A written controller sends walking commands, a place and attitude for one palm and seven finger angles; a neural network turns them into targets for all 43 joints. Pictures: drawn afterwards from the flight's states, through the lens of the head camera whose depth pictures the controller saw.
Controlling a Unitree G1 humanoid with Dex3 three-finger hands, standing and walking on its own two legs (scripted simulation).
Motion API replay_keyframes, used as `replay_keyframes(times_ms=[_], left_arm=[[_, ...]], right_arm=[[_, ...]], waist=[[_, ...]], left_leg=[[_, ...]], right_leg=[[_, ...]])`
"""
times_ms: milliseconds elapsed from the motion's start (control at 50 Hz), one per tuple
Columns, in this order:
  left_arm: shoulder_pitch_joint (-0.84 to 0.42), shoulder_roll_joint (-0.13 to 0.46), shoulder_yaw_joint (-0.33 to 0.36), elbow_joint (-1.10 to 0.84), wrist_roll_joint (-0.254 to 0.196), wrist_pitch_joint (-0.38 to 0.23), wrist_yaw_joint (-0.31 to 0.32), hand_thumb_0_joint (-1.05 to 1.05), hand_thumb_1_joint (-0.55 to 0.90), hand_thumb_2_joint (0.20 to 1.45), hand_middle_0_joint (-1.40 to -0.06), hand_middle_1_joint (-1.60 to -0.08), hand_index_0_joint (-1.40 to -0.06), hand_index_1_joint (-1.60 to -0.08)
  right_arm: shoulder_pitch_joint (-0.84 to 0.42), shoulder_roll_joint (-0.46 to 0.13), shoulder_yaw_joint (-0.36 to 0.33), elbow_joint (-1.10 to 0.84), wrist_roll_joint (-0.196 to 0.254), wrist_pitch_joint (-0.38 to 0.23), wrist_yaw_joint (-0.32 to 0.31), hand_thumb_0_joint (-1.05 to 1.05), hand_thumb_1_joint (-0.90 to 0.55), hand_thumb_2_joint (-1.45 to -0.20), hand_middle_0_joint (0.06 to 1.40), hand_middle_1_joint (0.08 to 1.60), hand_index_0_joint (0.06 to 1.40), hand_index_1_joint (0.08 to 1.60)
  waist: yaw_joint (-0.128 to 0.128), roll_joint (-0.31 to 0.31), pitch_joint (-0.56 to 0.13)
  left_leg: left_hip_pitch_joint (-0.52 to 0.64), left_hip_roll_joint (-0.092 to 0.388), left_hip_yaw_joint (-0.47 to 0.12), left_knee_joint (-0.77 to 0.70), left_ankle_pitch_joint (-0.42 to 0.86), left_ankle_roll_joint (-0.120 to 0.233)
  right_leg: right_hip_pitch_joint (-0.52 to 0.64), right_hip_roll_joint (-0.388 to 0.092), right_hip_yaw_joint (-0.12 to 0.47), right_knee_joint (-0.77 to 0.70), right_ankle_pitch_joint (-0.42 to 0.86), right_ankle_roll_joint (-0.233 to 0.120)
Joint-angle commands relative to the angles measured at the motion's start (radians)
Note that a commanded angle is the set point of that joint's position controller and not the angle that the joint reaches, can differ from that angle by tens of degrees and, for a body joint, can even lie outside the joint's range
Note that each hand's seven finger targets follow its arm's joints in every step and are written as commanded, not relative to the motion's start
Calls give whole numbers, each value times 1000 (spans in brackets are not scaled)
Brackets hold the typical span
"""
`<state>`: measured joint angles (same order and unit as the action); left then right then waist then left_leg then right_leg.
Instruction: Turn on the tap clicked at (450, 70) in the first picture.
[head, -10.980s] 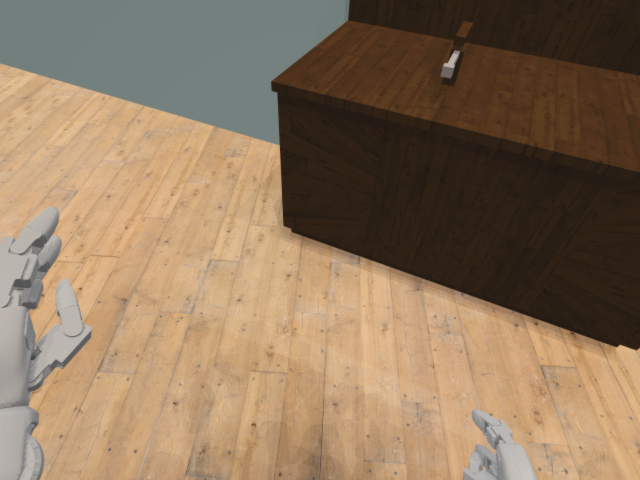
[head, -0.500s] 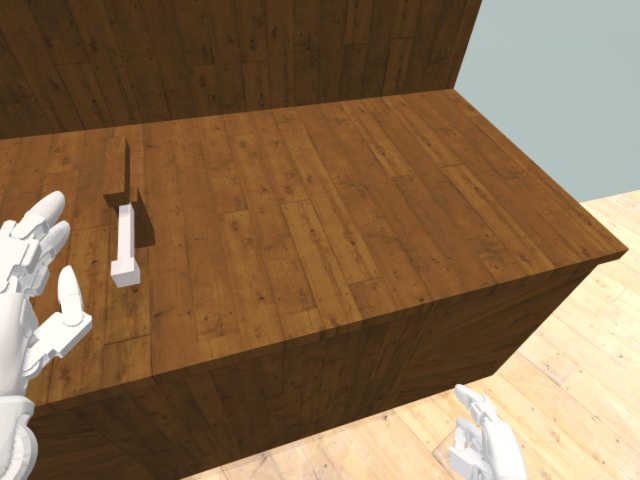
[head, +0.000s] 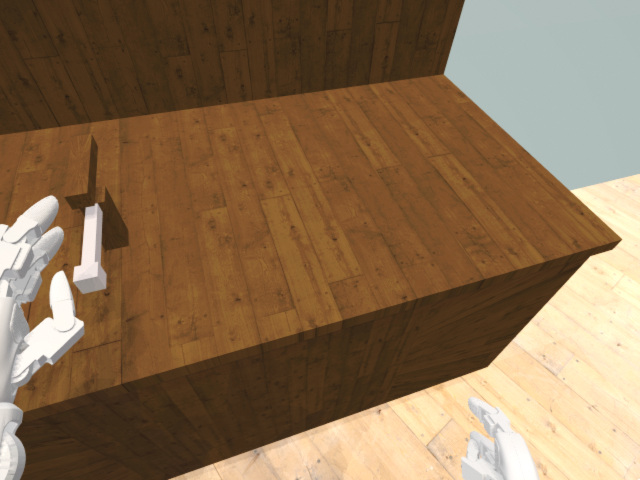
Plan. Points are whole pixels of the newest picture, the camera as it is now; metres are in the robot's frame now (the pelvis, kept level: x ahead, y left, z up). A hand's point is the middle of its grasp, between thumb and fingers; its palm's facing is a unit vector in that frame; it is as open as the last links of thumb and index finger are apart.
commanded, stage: come to a stop and stand still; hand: left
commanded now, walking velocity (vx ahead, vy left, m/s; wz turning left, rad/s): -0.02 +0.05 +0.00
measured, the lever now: (90, 277) +0.34 +0.32 +0.05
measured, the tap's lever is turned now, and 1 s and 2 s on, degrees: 0 0 0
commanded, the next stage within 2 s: look again from close up in 1.26 s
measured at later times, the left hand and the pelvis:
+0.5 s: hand out of the picture +0.19 +0.31 +0.15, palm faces +0.36 -0.88 -0.32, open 7.4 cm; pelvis -0.02 +0.06 +0.01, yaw +0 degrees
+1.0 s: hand out of the picture +0.20 +0.37 +0.16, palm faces +0.43 -0.83 -0.35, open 7.5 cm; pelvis -0.01 +0.10 +0.01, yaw +3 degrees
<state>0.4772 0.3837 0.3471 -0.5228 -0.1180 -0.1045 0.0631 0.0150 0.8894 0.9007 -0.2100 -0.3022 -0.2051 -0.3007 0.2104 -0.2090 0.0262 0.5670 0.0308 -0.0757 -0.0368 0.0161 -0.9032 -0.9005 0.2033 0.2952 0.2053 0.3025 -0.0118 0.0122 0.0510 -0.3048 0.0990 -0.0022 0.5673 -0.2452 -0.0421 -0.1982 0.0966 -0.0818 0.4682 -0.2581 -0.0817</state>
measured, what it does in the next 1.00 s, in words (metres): shifts its weight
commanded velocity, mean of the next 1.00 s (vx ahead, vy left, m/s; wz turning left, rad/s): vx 0.00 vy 0.00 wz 0.00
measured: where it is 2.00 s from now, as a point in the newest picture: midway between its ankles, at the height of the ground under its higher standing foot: outside the picture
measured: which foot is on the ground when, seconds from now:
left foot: down 0.00-1.00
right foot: down 0.00-1.00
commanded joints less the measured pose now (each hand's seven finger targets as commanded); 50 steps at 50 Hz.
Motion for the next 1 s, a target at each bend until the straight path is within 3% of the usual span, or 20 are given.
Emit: replay_keyframes(times_ms=[0, 20, 100, 120, 140, 160, 180, 200, 220, 240, 280, 320, 380, 400, 480, 520, 580, 620, 720, 980], left_arm=[[-14, 187, 144, -201, 5, -72, 33, 0, 900, 900, -200, -300, -200, -300], [-18, 161, 121, -208, 6, -79, 30, 0, 900, 900, -200, -300, -200, -300], [-11, 182, 140, -194, 12, -78, 35, 0, 900, 900, -200, -300, -200, -300], [-962, 925, 715, -351, 148, -170, 31, 0, 900, 900, -200, -300, -200, -300], [-483, 349, 318, 156, 73, -141, -3, 0, 900, 900, -200, -300, -200, -300], [-246, 231, 220, 215, 65, -140, -11, 0, 900, 900, -200, -300, -200, -300], [-198, 165, 129, 71, 44, -158, -14, 0, 900, 900, -200, -300, -200, -300], [-119, 52, 36, 32, 33, -162, -9, 0, 900, 900, -200, -300, -200, -300], [-125, 84, 39, -56, 42, -158, 4, 0, 900, 900, -200, -300, -200, -300], [-102, 94, 40, -75, 45, -152, 14, 0, 900, 900, -200, -300, -200, -300], [-81, 126, 64, -90, 51, -147, 33, 0, 900, 900, -200, -300, -200, -300], [-89, 158, 108, -107, 51, -152, 50, 0, 900, 900, -200, -300, -200, -300], [-175, 194, 145, -125, 54, -170, 57, 0, 900, 900, -200, -300, -200, -300], [-202, 231, 171, -164, 60, -176, 61, 0, 900, 900, -200, -300, -200, -300], [-282, 169, 112, -151, 79, -198, 59, 0, 900, 900, -200, -300, -200, -300], [-275, 146, 88, -157, 88, -203, 56, 0, 900, 900, -200, -300, -200, -300], [-214, 121, 73, -122, 97, -202, 54, 0, 900, 900, -200, -300, -200, -300], [-188, 95, 50, -111, 101, -200, 48, 0, 900, 900, -200, -300, -200, -300], [-216, 126, 80, -105, 107, -203, 53, 0, 900, 900, -200, -300, -200, -300], [-143, 134, 94, -142, 93, -196, 56, 0, 900, 900, -200, -300, -200, -300]], right_arm=[[-128, -111, -39, -162, 7, -63, -9, 0, -900, -900, 200, 300, 200, 300], [-117, -114, -38, -157, 0, -62, -10, 0, -900, -900, 200, 300, 200, 300], [-131, -117, -40, -155, 5, -65, -14, 0, -900, -900, 200, 300, 200, 300], [77, -154, -119, -94, -45, -122, -31, 0, -900, -900, 200, 300, 200, 300], [-29, -66, -72, -88, -37, -122, -25, 0, -900, -900, 200, 300, 200, 300], [-11, -129, -98, -147, -20, -134, -19, 0, -900, -900, 200, 300, 200, 300], [-9, -134, -91, -140, -16, -130, -5, 0, -900, -900, 200, 300, 200, 300], [-45, -117, -82, -140, -1, -132, 17, 0, -900, -900, 200, 300, 200, 300], [-51, -135, -86, -154, -4, -130, 30, 0, -900, -900, 200, 300, 200, 300], [-60, -130, -84, -156, -5, -128, 35, 0, -900, -900, 200, 300, 200, 300], [-75, -125, -79, -157, -10, -125, 31, 0, -900, -900, 200, 300, 200, 300], [-95, -122, -70, -156, -14, -117, 17, 0, -900, -900, 200, 300, 200, 300], [-110, -113, -58, -160, -22, -116, -8, 0, -900, -900, 200, 300, 200, 300], [-126, -113, -54, -157, -20, -112, -14, 0, -900, -900, 200, 300, 200, 300], [-100, -113, -47, -154, -23, -134, -15, 0, -900, -900, 200, 300, 200, 300], [-103, -111, -43, -150, -24, -147, -11, 0, -900, -900, 200, 300, 200, 300], [-78, -109, -47, -141, -25, -160, 3, 0, -900, -900, 200, 300, 200, 300], [-78, -111, -45, -134, -26, -158, 11, 0, -900, -900, 200, 300, 200, 300], [-79, -109, -42, -124, -29, -152, 8, 0, -900, -900, 200, 300, 200, 300], [-80, -109, -55, -129, -25, -133, 4, 0, -900, -900, 200, 300, 200, 300]], waist=[[12, 50, -140], [12, 27, -146], [16, 15, -152], [59, -201, -42], [48, -188, -208], [81, -68, -186], [69, 28, -225], [60, 106, -256], [67, 74, -242], [67, -4, -222], [63, -93, -191], [50, -86, -171], [38, -10, -85], [38, 41, -67], [39, 162, -81], [41, 165, -97], [43, 99, -114], [38, 103, -110], [38, 84, -105], [38, 70, -176]], left_leg=[[113, 7, -38, -39, 142, 74], [117, 7, -41, -42, 149, 76], [137, 5, -46, -76, 184, 79], [-4, -57, 132, 1, 156, 52], [25, -136, 51, -16, 153, 64], [46, -90, 58, -36, 187, 54], [55, -76, 33, -95, 214, 75], [144, -48, 30, -115, 327, 93], [173, -26, 13, -92, 380, 96], [158, -20, -1, -85, 377, 94], [120, -31, -15, -91, 246, 81], [115, -37, -26, -116, 150, 77], [83, -43, -60, -167, -32, 74], [87, -35, -68, -188, -51, 77], [-34, 9, -131, -316, -271, 96], [-56, 31, -154, -347, -308, 105], [-38, 31, -169, -340, -282, 97], [-24, 30, -175, -356, -292, 87], [-11, 35, -191, -373, -262, 65], [144, 12, -137, -271, 131, 17]], right_leg=[[8, -208, 161, -127, 299, 59], [16, -200, 145, -129, 304, 63], [41, -205, 144, -126, 333, 70], [-5, -171, 159, -236, 619, 211], [122, -233, 204, -86, 675, 93], [149, -238, 258, -75, 754, 125], [201, -232, 203, -38, 655, 136], [172, -204, 155, 1, 551, 139], [104, -183, 144, -15, 462, 153], [89, -177, 126, -37, 402, 152], [55, -180, 140, -91, 262, 126], [19, -180, 125, -114, 132, 90], [-69, -174, 163, -178, -94, 60], [-79, -160, 150, -173, -92, 59], [50, -122, 108, -78, -75, 65], [92, -115, 93, -40, -30, 70], [94, -115, 103, -56, -9, 70], [75, -108, 102, -63, -10, 72], [72, -103, 105, -70, 17, 76], [80, -133, 97, -111, 123, 65]])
